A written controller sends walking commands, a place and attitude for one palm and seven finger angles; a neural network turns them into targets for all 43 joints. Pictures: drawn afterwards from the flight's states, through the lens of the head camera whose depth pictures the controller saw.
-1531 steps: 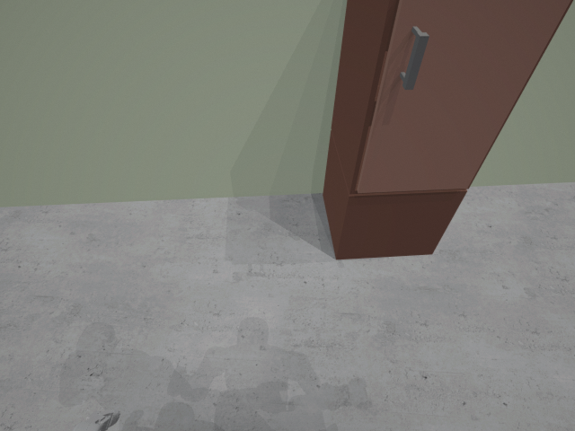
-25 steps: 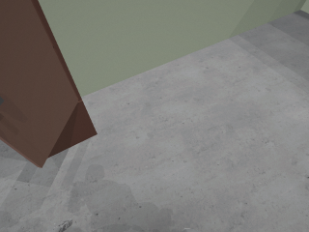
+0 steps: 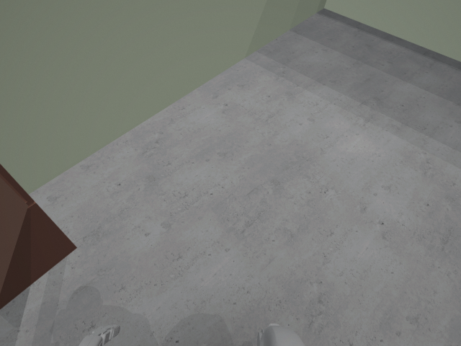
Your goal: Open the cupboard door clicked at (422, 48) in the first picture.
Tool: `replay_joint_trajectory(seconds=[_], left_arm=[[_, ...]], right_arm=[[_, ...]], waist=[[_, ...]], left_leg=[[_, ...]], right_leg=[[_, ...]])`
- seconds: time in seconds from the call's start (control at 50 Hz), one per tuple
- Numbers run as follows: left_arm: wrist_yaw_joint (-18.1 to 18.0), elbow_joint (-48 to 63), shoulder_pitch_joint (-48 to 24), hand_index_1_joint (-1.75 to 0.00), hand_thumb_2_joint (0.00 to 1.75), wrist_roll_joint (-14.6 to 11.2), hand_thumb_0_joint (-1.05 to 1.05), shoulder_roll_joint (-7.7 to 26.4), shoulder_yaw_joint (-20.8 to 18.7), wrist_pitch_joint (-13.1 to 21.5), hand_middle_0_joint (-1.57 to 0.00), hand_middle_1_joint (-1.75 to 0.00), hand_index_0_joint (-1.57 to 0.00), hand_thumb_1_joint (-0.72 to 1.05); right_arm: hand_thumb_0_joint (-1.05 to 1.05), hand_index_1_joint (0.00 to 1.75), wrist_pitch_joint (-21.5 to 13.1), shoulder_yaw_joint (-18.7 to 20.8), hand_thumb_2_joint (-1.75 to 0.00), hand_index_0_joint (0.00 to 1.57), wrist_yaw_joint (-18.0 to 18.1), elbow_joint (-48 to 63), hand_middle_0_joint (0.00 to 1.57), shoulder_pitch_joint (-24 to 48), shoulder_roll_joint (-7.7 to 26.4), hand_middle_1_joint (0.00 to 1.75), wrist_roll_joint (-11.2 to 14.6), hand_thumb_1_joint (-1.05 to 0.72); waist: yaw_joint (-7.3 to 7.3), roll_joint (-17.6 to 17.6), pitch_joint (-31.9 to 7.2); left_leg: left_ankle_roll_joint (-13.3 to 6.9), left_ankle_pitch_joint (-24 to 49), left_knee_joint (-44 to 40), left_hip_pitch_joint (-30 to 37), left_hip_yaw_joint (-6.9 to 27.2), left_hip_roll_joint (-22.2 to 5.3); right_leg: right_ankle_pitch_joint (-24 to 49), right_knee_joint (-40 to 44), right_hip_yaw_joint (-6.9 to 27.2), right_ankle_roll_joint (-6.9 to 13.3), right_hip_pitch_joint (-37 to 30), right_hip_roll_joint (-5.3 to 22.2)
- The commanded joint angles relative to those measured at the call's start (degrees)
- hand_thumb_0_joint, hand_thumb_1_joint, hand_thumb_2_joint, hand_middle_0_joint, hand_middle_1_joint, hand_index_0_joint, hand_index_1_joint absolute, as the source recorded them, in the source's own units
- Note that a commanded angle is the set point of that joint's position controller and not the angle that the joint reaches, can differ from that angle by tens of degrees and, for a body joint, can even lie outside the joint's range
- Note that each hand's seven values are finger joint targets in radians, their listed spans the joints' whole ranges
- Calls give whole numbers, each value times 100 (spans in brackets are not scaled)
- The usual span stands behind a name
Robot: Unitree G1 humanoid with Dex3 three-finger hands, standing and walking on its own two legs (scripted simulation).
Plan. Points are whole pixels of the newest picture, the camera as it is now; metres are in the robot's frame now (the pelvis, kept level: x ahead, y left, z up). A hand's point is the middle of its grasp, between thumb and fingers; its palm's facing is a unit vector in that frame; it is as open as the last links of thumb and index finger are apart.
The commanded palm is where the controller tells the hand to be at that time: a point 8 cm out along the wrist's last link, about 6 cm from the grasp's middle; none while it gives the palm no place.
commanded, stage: walk to a spot facing it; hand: left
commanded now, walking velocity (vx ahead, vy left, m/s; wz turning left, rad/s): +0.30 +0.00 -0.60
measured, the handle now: out of the picture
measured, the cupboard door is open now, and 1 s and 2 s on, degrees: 48 48 48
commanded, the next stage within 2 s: turn to face it in 1.18 s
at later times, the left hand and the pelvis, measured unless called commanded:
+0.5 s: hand (179, 283) +0.26 +0.11 -0.18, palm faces -0.24 -0.95 -0.19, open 7.3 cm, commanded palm none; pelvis +0.18 -0.06 -0.01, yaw -16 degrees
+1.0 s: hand (229, 169) +0.58 +0.01 -0.17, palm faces -0.47 -0.87 -0.16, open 7.4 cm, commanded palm none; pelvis +0.41 -0.10 +0.00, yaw -27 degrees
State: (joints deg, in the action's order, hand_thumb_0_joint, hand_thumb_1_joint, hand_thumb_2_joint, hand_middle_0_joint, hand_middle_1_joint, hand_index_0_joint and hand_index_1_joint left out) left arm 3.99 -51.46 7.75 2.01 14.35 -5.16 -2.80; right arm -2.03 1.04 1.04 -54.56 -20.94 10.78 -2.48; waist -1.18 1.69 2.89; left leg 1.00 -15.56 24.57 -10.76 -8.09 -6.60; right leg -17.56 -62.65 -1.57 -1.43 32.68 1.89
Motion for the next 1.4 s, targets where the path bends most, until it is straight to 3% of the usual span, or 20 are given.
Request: replay_joint_trajectory(seconds=[0.0,0.12,0.16,0.18,0.2,0.22,0.3,0.5,0.56,0.6,0.62,0.68,0.78,0.98,1.06,1.08,1.1,1.12,1.24,1.38], left_arm=[[80,597,-768,-30,90,-32,0,-2,69,212,-20,-30,-20,90],[54,515,-859,-30,90,-40,0,134,69,288,-20,-30,-20,90],[-27,31,676,-30,90,-18,0,523,-61,371,-20,-30,-20,90],[-140,-240,1726,-30,90,25,0,1326,-294,451,-20,-30,-20,90],[-236,-401,2113,-30,90,-128,0,1698,-394,438,-20,-30,-20,90],[-297,-338,1744,-30,90,-172,0,1577,-355,430,-20,-30,-20,90],[-397,-3,455,-30,90,-95,0,631,-81,554,-20,-30,-20,90],[-356,-446,1084,-30,90,-83,0,649,-85,682,-20,-30,-20,90],[-380,-448,919,-30,90,-117,0,557,-80,673,-20,-30,-20,90],[-297,-256,1219,-30,90,-193,0,100,46,687,-20,-30,-20,90],[-317,-167,872,-30,90,-134,0,268,14,693,-20,-30,-20,90],[-212,-249,453,-30,90,-29,0,148,-2,597,-20,-30,-20,90],[-110,-321,740,-30,90,-12,0,-150,60,348,-20,-30,-20,90],[-61,97,-840,-30,90,-22,0,-167,129,365,-20,-30,-20,90],[-133,-343,691,-30,90,-20,0,232,18,463,-20,-30,-20,90],[-199,-621,1684,-30,90,25,0,742,-129,535,-20,-30,-20,90],[-294,-718,2301,-30,90,-38,0,1367,-291,556,-20,-30,-20,90],[-368,-658,1930,-30,90,-184,0,1358,-279,513,-20,-30,-20,90],[-422,-373,593,-30,90,-125,0,312,77,675,-20,-30,-20,90],[-466,-740,988,-30,90,-130,0,137,173,783,-20,-30,-20,90]], right_arm=[[0,30,-192,285,-90,20,88,106,20,-621,1032,30,20,-90],[0,30,-123,325,-90,20,16,2,20,-699,1161,30,-18,-90],[0,30,-123,304,-90,20,-34,114,20,-289,1141,30,84,-90],[0,30,-147,197,-90,20,-98,393,20,51,730,30,218,-90],[0,30,-150,168,-90,20,-78,702,20,625,674,30,227,-90],[0,30,-131,239,-90,20,-59,666,20,727,815,30,212,-90],[0,30,29,279,-90,20,-76,290,20,549,559,30,102,-90],[0,30,-96,280,-90,20,-226,646,20,1611,380,30,131,-90],[0,30,-190,361,-90,20,-122,266,20,549,716,30,88,-90],[0,30,-215,568,-90,20,-1,-87,20,-1107,1787,30,-44,-90],[0,30,-146,517,-90,20,26,-46,20,-909,1650,30,-14,-90],[0,30,-241,300,-90,20,22,158,20,131,825,30,20,-90],[0,30,-352,255,-90,20,49,-101,20,10,684,30,98,-90],[0,30,-245,206,-90,20,28,-548,20,-897,721,30,-4,-90],[0,30,-193,202,-90,20,37,-535,20,-624,917,30,64,-90],[0,30,-221,167,-90,20,-24,-399,20,-449,786,30,161,-90],[0,30,-233,109,-90,20,-26,-148,20,-511,436,30,263,-90],[0,30,-204,183,-90,20,-18,-85,20,-76,714,30,238,-90],[0,30,84,185,-90,20,-65,-389,20,-274,152,30,97,-90],[0,30,68,129,-90,20,-111,-290,20,409,-23,30,193,-90]], waist=[[-225,-1238,-147],[-216,-1157,-139],[591,-503,-757],[1089,1181,-1302],[1169,1582,-1232],[944,1017,-746],[70,539,-209],[285,602,-84],[-298,28,-500],[-761,-2248,-1737],[-711,-1591,-1314],[-194,-893,58],[129,-1020,-310],[-262,-869,256],[572,-641,-495],[1026,156,-1166],[1074,1573,-1789],[931,874,-1408],[-135,394,-215],[-11,438,-456]], left_leg=[[-494,839,-1111,941,375,-1111],[-452,1651,-474,785,-182,-1424],[-146,2417,1500,-335,-739,-1036],[175,137,3422,-2306,-1034,-320],[228,-2050,4826,-3323,-139,155],[160,-1573,5192,-3718,660,-132],[353,-459,4046,-2418,648,-408],[175,265,1388,-1802,353,201],[-20,617,287,461,320,356],[-1085,232,-665,2703,3642,-2213],[-1339,82,-870,2259,3916,-2392],[-852,-136,-1278,184,2384,-1706],[-577,1099,-1379,389,626,-1056],[-625,2238,-1176,1065,-76,-1307],[-326,4317,1087,611,-549,-1092],[-86,3104,2691,-749,-839,-685],[254,-1721,4845,-2532,-563,419],[84,-1667,5374,-2984,506,88],[247,-274,3700,-1827,534,-262],[168,376,2128,-1910,374,102]], right_leg=[[196,924,-303,-10,585,184],[-223,2639,-790,249,-864,-102],[204,3389,-612,627,-3330,-232],[-518,4014,1813,1233,-5014,1382],[282,4720,3585,1636,-4909,2266],[183,4773,3159,1707,-4584,2204],[1609,4833,1280,1260,-2376,1301],[2108,4606,1273,1161,-2852,1050],[2648,3204,910,831,-2001,601],[-1422,-427,-17,313,91,-592],[-1391,-1260,499,385,527,-234],[-142,-1420,461,256,633,351],[664,-257,156,112,367,356],[781,2294,-498,320,134,221],[602,3138,-727,745,-2482,-275],[436,3374,327,1083,-4286,562],[848,4237,3383,1828,-5355,2325],[768,4613,3284,1823,-4861,2325],[2375,4959,783,1236,-1932,1175],[4465,4534,60,1007,-3027,1106]])
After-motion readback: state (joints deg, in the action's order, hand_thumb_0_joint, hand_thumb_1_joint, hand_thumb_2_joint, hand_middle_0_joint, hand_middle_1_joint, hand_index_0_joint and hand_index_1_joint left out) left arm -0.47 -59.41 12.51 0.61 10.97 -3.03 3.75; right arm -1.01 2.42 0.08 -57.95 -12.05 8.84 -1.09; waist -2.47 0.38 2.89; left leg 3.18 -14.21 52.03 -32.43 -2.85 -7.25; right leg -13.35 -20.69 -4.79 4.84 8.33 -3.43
